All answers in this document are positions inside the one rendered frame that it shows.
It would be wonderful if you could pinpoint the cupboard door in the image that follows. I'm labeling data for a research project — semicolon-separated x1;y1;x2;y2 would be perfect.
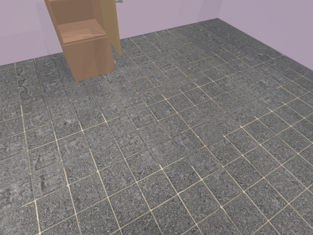
100;0;121;55

